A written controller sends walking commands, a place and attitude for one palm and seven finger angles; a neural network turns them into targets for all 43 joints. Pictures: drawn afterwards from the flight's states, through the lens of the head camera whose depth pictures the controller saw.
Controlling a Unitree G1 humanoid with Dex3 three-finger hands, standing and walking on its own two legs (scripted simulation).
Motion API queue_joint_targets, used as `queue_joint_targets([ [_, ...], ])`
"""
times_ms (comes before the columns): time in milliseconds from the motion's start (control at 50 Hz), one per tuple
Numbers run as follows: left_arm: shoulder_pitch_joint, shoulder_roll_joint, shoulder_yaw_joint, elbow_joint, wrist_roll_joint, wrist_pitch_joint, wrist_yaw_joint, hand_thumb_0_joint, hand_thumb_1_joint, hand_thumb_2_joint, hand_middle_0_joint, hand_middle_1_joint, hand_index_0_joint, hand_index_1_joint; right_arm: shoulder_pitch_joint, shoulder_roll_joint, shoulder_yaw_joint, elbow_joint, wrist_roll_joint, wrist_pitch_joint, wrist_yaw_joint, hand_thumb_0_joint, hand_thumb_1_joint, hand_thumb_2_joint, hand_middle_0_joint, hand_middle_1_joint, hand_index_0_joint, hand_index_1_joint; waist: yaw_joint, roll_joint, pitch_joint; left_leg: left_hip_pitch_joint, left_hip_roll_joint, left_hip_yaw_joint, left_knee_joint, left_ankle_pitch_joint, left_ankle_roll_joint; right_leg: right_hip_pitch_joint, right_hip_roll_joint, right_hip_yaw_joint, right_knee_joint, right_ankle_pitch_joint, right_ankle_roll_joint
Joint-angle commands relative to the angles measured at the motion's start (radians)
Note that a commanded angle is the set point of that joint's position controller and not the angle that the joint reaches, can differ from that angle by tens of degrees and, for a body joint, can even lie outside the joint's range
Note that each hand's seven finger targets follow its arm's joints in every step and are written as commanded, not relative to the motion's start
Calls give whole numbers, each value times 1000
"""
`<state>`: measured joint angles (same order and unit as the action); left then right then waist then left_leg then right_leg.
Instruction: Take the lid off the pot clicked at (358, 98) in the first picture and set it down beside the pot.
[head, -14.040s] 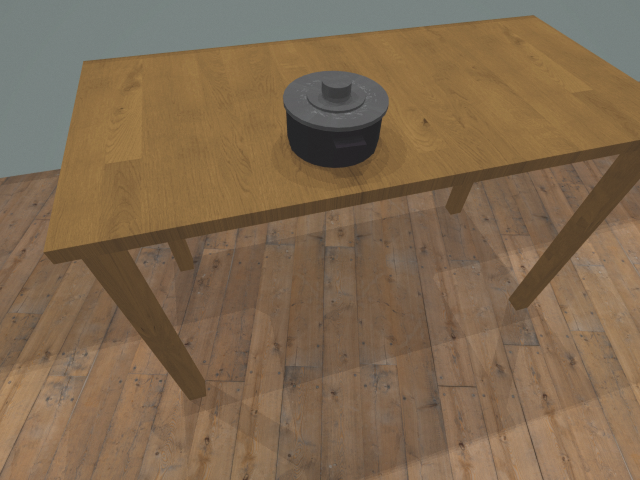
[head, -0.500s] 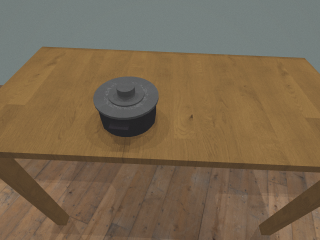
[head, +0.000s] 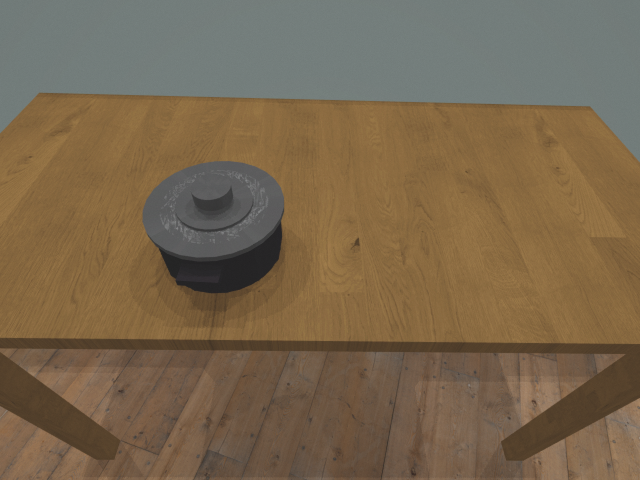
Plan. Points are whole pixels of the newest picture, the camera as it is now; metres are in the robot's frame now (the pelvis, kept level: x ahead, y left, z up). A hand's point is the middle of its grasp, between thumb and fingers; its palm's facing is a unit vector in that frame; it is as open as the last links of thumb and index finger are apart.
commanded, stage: look again from close up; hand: left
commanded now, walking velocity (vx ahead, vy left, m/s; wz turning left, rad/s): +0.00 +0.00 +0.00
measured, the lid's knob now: (212, 192) +0.43 +0.17 +0.13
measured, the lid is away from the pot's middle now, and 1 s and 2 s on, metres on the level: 0.00 0.00 0.00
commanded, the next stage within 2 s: shuffle to correct the standing spot in 0.90 s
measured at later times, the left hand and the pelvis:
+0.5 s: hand out of the picture +0.04 +0.14 -0.17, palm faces +0.01 -0.98 -0.20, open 7.3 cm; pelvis +0.03 -0.03 +0.00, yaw +0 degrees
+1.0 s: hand out of the picture +0.03 +0.12 -0.17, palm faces +0.02 -0.99 -0.17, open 7.3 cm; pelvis +0.04 -0.04 +0.01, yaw +0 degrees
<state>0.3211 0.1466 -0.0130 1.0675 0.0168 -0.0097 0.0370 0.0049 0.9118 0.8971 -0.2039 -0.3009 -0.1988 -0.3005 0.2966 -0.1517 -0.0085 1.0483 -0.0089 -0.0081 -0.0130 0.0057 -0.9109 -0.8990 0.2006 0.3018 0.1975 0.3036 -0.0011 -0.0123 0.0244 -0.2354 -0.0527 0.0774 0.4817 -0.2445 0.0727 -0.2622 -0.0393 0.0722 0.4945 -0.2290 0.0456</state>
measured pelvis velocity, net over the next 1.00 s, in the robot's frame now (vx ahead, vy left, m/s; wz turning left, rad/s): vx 0.04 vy -0.04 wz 0.00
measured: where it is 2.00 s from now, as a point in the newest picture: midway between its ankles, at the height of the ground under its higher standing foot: outside the picture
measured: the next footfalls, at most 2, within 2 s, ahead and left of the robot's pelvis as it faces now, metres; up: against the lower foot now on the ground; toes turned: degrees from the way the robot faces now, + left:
right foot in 1.80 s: -0.13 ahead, -0.08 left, +0.00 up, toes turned -4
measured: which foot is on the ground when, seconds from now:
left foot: down 0.00-1.00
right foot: down 0.00-1.00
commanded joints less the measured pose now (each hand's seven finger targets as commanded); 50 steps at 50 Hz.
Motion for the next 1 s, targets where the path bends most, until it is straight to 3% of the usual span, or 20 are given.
queue_joint_targets([
  [0, 68, 101, 21, -24, 0, -13, 9, 0, 900, 900, -200, -300, -200, -300, 30, -94, -17, -33, 1, -33, -10, 0, -900, -900, 200, 300, 200, 300, 6, 24, 13, 19, 147, -160, -128, 57, -29, -3, -57, 36, -57, 108, -78],
  [40, 57, 106, 22, -24, -1, -12, 10, 0, 900, 900, -200, -300, -200, -300, 41, -88, -18, -25, 2, -31, -12, 0, -900, -900, 200, 300, 200, 300, 4, -14, 14, 28, 151, -154, -116, 82, -28, 1, -56, 31, -60, 115, -77],
  [120, 45, 100, 20, -19, -3, -12, 12, 0, 900, 900, -200, -300, -200, -300, 46, -80, -14, -6, 2, -31, -14, 0, -900, -900, 200, 300, 200, 300, 1, 18, 21, 44, 149, -140, -109, 104, -34, 3, -59, 43, -67, 123, -78],
  [140, 40, 106, 22, -21, -3, -12, 11, 0, 900, 900, -200, -300, -200, -300, 50, -77, -15, -5, 2, -30, -15, 0, -900, -900, 200, 300, 200, 300, 3, -21, 25, 42, 153, -144, -105, 115, -31, 9, -55, 40, -67, 133, -79],
  [220, 33, 102, 21, -17, -4, -13, 12, 0, 900, 900, -200, -300, -200, -300, 56, -77, -11, 10, 1, -30, -16, 0, -900, -900, 200, 300, 200, 300, -2, 21, 21, 63, 152, -134, -107, 123, -37, 9, -60, 48, -74, 134, -80],
  [240, 28, 106, 23, -19, -5, -13, 11, 0, 900, 900, -200, -300, -200, -300, 57, -71, -12, 11, 2, -30, -17, 0, -900, -900, 200, 300, 200, 300, 1, -8, 18, 61, 155, -136, -102, 135, -35, 20, -55, 43, -74, 145, -80],
  [320, 30, 102, 21, -12, -6, -15, 12, 0, 900, 900, -200, -300, -200, -300, 55, -75, -8, 21, 2, -31, -19, 0, -900, -900, 200, 300, 200, 300, -2, 39, 10, 92, 156, -124, -99, 172, -41, 20, -61, 52, -80, 173, -82],
  [340, 23, 109, 22, -13, -6, -15, 11, 0, 900, 900, -200, -300, -200, -300, 59, -69, -9, 23, 3, -30, -19, 0, -900, -900, 200, 300, 200, 300, -1, -12, 13, 89, 162, -129, -99, 180, -37, 28, -56, 43, -81, 181, -81],
  [420, 28, 100, 18, -6, -6, -17, 12, 0, 900, 900, -200, -300, -200, -300, 54, -73, -6, 31, 3, -29, -20, 0, -900, -900, 200, 300, 200, 300, -3, 20, 20, 102, 159, -119, -101, 181, -42, 26, -62, 56, -92, 196, -82],
  [440, 28, 106, 19, -7, -7, -17, 10, 0, 900, 900, -200, -300, -200, -300, 56, -69, -7, 33, 4, -29, -20, 0, -900, -900, 200, 300, 200, 300, -2, -11, 20, 99, 162, -122, -99, 182, -40, 34, -60, 51, -95, 205, -83],
  [480, 35, 100, 17, -3, -6, -18, 12, 0, 900, 900, -200, -300, -200, -300, 53, -73, -6, 38, 4, -28, -20, 0, -900, -900, 200, 300, 200, 300, -2, -3, 23, 103, 159, -117, -100, 164, -44, 30, -64, 60, -103, 199, -83],
  [520, 34, 99, 17, -1, -7, -20, 12, 0, 900, 900, -200, -300, -200, -300, 57, -69, -4, 44, 4, -28, -21, 0, -900, -900, 200, 300, 200, 300, -4, 27, 22, 107, 159, -114, -102, 175, -46, 36, -66, 62, -106, 216, -86],
  [540, 32, 104, 18, -1, -7, -19, 10, 0, 900, 900, -200, -300, -200, -300, 59, -63, -4, 44, 5, -28, -21, 0, -900, -900, 200, 300, 200, 300, -3, -20, 23, 103, 164, -119, -104, 168, -43, 42, -61, 53, -108, 209, -85],
  [600, 41, 95, 16, 3, -8, -20, 11, 0, 900, 900, -200, -300, -200, -300, 57, -70, -3, 50, 5, -28, -22, 0, -900, -900, 200, 300, 200, 300, -4, 18, 18, 113, 161, -113, -101, 175, -47, 42, -65, 63, -112, 222, -86],
  [640, 39, 102, 16, 7, -8, -20, 10, 0, 900, 900, -200, -300, -200, -300, 58, -62, -3, 54, 6, -27, -22, 0, -900, -900, 200, 300, 200, 300, -3, -13, 33, 105, 166, -115, -106, 160, -46, 44, -61, 50, -118, 210, -85],
  [720, 47, 91, 15, 11, -9, -21, 11, 0, 900, 900, -200, -300, -200, -300, 65, -61, 1, 60, 5, -30, -23, 0, -900, -900, 200, 300, 200, 300, -2, 29, 27, 109, 165, -112, -108, 181, -48, 49, -63, 56, -117, 214, -87],
  [740, 44, 93, 17, 11, -8, -19, 10, 0, 900, 900, -200, -300, -200, -300, 66, -57, 1, 62, 6, -30, -24, 0, -900, -900, 200, 300, 200, 300, 0, 2, 38, 101, 170, -117, -113, 180, -44, 50, -58, 48, -118, 207, -87],
  [820, 57, 84, 15, 18, -8, -21, 11, 0, 900, 900, -200, -300, -200, -300, 69, -56, 2, 67, 6, -31, -25, 0, -900, -900, 200, 300, 200, 300, 0, 32, 30, 110, 165, -114, -111, 185, -46, 50, -60, 56, -121, 206, -87],
  [840, 55, 89, 17, 17, -9, -20, 9, 0, 900, 900, -200, -300, -200, -300, 72, -53, 1, 66, 7, -31, -25, 0, -900, -900, 200, 300, 200, 300, 1, -12, 33, 106, 171, -118, -112, 186, -43, 56, -58, 43, -121, 208, -86],
  [980, 69, 79, 15, 21, -9, -23, 11, 0, 900, 900, -200, -300, -200, -300, 76, -50, 1, 72, 7, -31, -25, 0, -900, -900, 200, 300, 200, 300, 1, 10, 32, 101, 164, -109, -106, 163, -48, 58, -64, 56, -128, 218, -87],
])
